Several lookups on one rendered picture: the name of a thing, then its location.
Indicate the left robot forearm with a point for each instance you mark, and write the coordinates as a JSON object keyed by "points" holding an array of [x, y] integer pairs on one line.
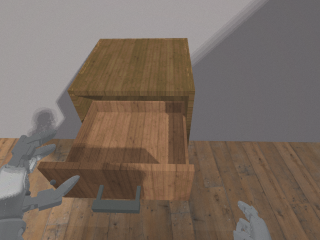
{"points": [[12, 229]]}

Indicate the robot right hand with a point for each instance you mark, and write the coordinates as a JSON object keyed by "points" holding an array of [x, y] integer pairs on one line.
{"points": [[255, 229]]}

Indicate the robot left hand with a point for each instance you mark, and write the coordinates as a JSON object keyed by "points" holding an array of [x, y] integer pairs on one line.
{"points": [[14, 180]]}

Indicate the handle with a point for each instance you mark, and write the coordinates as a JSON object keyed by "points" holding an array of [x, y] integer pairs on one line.
{"points": [[116, 206]]}

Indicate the cabinet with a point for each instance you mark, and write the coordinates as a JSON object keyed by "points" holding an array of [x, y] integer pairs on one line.
{"points": [[136, 69]]}

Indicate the drawer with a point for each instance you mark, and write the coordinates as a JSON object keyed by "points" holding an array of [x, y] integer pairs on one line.
{"points": [[125, 144]]}

